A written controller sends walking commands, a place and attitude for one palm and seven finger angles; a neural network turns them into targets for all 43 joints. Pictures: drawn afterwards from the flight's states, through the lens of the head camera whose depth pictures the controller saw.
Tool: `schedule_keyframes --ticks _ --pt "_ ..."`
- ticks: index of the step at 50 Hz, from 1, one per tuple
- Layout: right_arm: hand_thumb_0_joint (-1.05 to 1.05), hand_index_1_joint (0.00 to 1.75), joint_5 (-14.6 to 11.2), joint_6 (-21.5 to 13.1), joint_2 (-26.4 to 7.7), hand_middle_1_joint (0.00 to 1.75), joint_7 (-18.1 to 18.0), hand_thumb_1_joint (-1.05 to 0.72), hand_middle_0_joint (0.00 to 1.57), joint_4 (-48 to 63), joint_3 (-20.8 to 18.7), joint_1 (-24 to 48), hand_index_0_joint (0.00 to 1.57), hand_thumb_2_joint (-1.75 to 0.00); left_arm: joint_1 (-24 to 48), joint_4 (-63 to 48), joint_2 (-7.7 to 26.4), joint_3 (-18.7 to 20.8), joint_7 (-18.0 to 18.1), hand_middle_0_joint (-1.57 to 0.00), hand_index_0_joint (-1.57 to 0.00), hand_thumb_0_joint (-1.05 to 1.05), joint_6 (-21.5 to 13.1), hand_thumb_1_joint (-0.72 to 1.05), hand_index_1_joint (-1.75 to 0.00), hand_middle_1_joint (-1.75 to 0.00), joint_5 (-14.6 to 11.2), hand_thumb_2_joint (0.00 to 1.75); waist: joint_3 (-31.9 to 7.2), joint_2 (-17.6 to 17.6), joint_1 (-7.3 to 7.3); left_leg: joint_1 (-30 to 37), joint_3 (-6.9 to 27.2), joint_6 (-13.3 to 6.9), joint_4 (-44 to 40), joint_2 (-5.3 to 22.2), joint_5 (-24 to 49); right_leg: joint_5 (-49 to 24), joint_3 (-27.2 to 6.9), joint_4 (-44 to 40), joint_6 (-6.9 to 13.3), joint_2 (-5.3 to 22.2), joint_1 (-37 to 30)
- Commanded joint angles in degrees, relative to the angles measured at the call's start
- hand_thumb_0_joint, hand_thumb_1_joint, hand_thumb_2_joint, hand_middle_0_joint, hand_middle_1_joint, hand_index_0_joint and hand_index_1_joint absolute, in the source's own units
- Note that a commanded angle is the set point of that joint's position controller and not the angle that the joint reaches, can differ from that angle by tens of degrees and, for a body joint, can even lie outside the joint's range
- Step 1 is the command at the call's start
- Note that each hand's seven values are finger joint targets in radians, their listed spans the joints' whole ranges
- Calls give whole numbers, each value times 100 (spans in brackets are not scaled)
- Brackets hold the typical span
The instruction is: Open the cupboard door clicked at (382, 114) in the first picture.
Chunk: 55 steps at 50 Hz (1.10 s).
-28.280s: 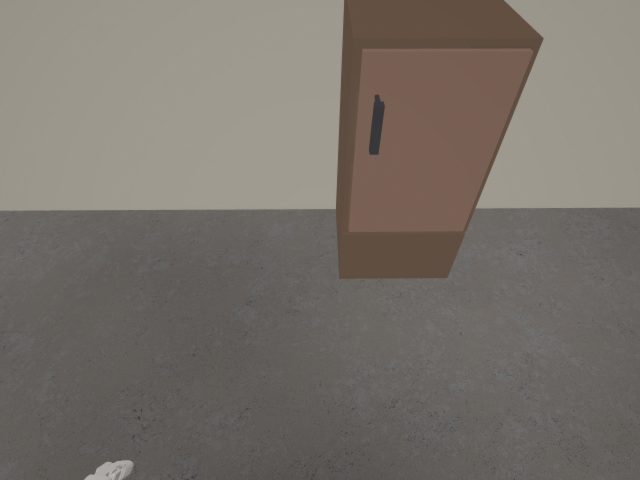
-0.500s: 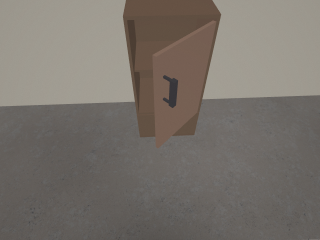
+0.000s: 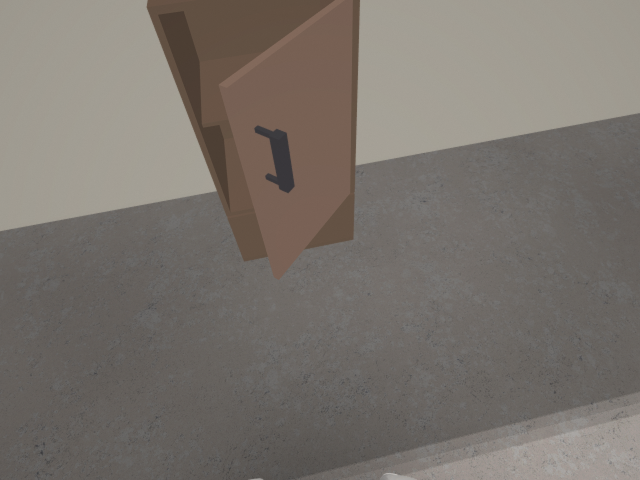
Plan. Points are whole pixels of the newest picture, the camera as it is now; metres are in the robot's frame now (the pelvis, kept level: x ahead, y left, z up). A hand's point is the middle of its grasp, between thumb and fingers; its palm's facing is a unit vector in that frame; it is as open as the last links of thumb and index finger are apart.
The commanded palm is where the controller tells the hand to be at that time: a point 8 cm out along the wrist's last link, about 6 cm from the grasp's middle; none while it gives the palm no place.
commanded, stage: walk to a spot facing it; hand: left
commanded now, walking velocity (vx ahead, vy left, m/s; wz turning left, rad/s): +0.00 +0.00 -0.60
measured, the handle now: (274, 159) +0.66 +0.15 -0.04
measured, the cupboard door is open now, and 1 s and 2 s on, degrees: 45 45 45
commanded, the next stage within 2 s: none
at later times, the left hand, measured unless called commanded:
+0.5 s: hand out of the picture +0.10 +0.21 -0.15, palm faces -0.18 -0.95 -0.25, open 7.4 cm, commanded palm none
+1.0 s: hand (263, 421) +0.21 +0.11 -0.15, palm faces -0.57 -0.78 -0.27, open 7.4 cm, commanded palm none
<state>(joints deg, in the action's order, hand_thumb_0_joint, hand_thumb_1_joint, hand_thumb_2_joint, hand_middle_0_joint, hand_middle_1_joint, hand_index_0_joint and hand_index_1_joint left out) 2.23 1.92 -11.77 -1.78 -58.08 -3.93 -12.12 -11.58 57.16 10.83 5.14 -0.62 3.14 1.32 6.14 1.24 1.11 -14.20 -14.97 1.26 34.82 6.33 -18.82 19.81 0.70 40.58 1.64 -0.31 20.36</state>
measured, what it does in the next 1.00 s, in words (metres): steps on the spot, turning right: left foot, then right foot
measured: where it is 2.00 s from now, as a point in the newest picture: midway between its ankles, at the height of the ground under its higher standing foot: outside the picture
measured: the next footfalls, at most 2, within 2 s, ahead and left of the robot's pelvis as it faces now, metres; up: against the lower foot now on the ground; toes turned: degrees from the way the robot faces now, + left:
left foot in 0.52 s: +0.10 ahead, +0.13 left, +0.00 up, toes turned -22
right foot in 0.86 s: -0.03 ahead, -0.13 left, +0.00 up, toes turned -34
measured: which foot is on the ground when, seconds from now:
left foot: down 0.00-0.02, up 0.04-0.50, down 0.52-0.86, up 0.88-1.00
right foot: down 0.00-0.52, up 0.54-0.84, down 0.86-1.00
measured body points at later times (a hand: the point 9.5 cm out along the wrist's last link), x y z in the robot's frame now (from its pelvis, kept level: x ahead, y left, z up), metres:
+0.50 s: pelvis +0.01 +0.01 +0.02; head +0.06 +0.01 +0.46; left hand +0.11 +0.26 -0.13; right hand +0.09 -0.27 -0.11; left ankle +0.05 +0.15 -0.71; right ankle +0.02 -0.08 -0.72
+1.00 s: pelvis +0.00 +0.00 +0.01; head +0.04 -0.04 +0.45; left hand +0.24 +0.16 -0.13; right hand -0.12 -0.25 -0.13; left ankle +0.07 +0.12 -0.67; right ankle -0.06 -0.11 -0.72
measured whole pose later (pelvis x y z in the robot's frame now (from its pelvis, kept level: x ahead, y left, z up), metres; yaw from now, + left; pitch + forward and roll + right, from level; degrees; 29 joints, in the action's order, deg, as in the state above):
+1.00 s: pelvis +0.00 +0.00 +0.01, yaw -37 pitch +0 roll +0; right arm 1.3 3.0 -15.5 -0.2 -52.5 -3.3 -12.8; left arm -9.2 50.4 14.2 4.0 -0.5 1.4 1.1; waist 6.5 0.0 -0.3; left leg -25.8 -3.1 3.4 58.1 4.7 -29.2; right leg 16.3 -3.4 33.1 0.8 -0.8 17.4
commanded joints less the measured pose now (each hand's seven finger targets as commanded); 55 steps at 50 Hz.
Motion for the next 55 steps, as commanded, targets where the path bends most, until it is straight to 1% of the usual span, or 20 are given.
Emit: schedule_keyframes --ticks 1,4,7,12,18,23,24,26,27,29,32,37,40,41,42,43,44,46,52,55 --pt "0 30 -135 -34 -429 30 -41 -90 20 871 -108 464 20 -90 -988 -222 1476 300 159 -20 -20 0 -211 90 -30 -30 65 90 -557 -2474 445 -1667 666 93 2384 -519 -1817 -3384 -3131 -2423 644 1919 -1199" --pt "0 30 -128 51 -591 30 -9 -90 20 773 -143 551 20 -90 -326 -483 1147 272 236 -20 -20 0 -179 90 -30 -30 -13 90 -440 -1190 83 -2005 1666 59 3282 -252 -853 -1719 -2861 -2338 848 1450 -1016" --pt "0 30 -134 2 -495 30 -8 -90 20 787 -97 575 20 -90 -416 -545 1059 244 265 -20 -20 0 -269 90 -30 -30 -25 90 -1136 -476 63 -1881 1677 176 2913 -315 -473 -3030 -2460 -1946 810 1194 -1847" --pt "0 30 -169 39 -513 30 -50 -90 20 969 -84 886 20 -90 -695 -509 1129 253 244 -20 -20 0 -237 90 -30 -30 -18 90 -1070 -870 193 -1857 1714 221 2379 -476 -398 -3351 -2554 -1992 616 962 -2057" --pt "0 30 -198 -25 -516 30 -47 -90 20 1180 -59 1126 20 -90 -653 -659 1241 280 200 -20 -20 0 -195 90 -30 -30 36 90 -964 -772 214 -1431 1780 165 1501 -623 -611 -2849 -3062 -2024 907 916 -1673" --pt "0 30 -247 -108 -596 30 -66 -90 20 1089 -78 529 20 -90 -192 -841 1278 272 170 -20 -20 0 -140 90 -30 -30 16 90 -1013 -906 -103 -38 1845 34 -243 -739 -54 -2065 -3129 -1887 587 607 -667" --pt "0 30 -248 -160 -715 30 -94 -90 20 999 -99 234 20 -90 -31 -897 1222 241 160 -20 -20 0 -138 90 -30 -30 -13 90 -1071 -686 -275 854 1902 -17 -1002 -575 344 -1544 -2935 -1683 340 408 0" --pt "0 30 -125 -215 -1608 30 -147 -90 20 1098 -266 84 20 -90 -161 -1075 796 124 43 -20 -20 0 -161 90 -30 -30 -98 90 -1089 1826 -290 1683 4277 -843 -2239 1806 20 1327 -1108 474 -254 -720 1682" --pt "0 30 -73 -179 -1554 30 -167 -90 20 1172 -222 94 20 -90 177 -1156 1052 171 6 -20 -20 0 -153 90 -30 -30 -33 90 -703 1147 -340 815 4345 -1304 -2251 2222 345 1386 -734 1502 -399 -348 1556" --pt "0 30 12 -233 -1183 30 -150 -90 20 1295 -99 422 20 -90 23 -1072 1008 231 -99 -20 -20 0 -132 90 -30 -30 72 90 -693 523 -56 237 3436 -1264 -2010 1585 1128 853 -507 2433 -495 -220 1209" --pt "0 30 10 -225 -1047 30 -154 -90 20 1260 -42 417 20 -90 60 -1068 814 161 -173 -20 -20 0 -68 90 -30 -30 5 90 -608 1150 0 458 2039 -910 -1461 988 2560 640 -199 2158 -512 -6 1242" --pt "0 30 -1 -199 -1309 30 -94 -90 20 1025 -125 -318 20 -90 418 -1162 676 19 -213 -20 -20 0 -100 90 -30 -30 -32 90 -872 1147 -310 753 1548 -745 -987 1030 3363 528 416 483 -393 -100 319" --pt "0 30 -43 -166 -1406 30 -40 -90 20 1037 -151 -199 20 -90 89 -1028 808 44 -206 -20 -20 0 -111 90 -30 -30 -44 90 -805 1029 -78 190 1313 -502 -581 1024 2626 -246 511 -609 -251 -127 -671" --pt "0 30 -79 -164 -1356 30 -11 -90 20 1083 -155 -149 20 -90 -208 -938 1007 84 -181 -20 -20 0 -149 90 -30 -30 -33 90 -887 626 91 -243 1170 -269 -14 849 2178 -973 272 -1300 -135 11 -1395" --pt "0 30 -149 -157 -992 30 13 -90 20 1214 -107 -119 20 -90 -542 -855 1556 197 -99 -20 -20 0 -212 90 -30 -30 27 90 -1088 -827 239 -1258 584 134 1172 223 562 -2265 -1364 -1914 298 1207 -2279" --pt "0 30 -167 -147 -701 30 21 -90 20 1481 7 296 20 -90 -903 -746 2081 296 3 -20 -20 0 -222 90 -30 -30 7 90 -1145 -2094 534 -2091 743 256 2420 -300 -2098 -3280 -2837 -2132 1002 2295 -2321" --pt "0 30 -168 -130 -867 30 -6 -90 20 1471 15 324 20 -90 -942 -744 2052 302 67 -20 -20 0 -213 90 -30 -30 -24 90 -1135 -1858 587 -2352 1441 145 2984 -126 -1919 -2336 -2766 -2149 1307 2268 -2302" --pt "0 30 -134 -169 -846 30 83 -90 20 1396 -35 318 20 -90 -243 -926 1674 266 96 -20 -20 0 -196 90 -30 -30 19 90 -931 -1851 260 -2401 1432 182 2971 -29 -1308 -314 -2661 -2287 1204 1654 -1819" --pt "0 30 -112 -271 -568 30 233 -90 20 1186 -14 105 20 -90 54 -976 1633 191 16 -20 -20 0 -312 90 -30 -30 45 90 -622 -910 -17 -659 1012 223 785 -439 -618 836 -2236 -2371 982 1108 -370" --pt "0 30 -97 -351 -783 30 132 -90 20 811 -65 -967 20 -90 503 -1096 1299 119 -74 -20 -20 0 -286 90 -30 -30 6 90 -449 -669 -603 1424 928 177 -656 -465 -142 1812 -1836 -1815 518 488 1368"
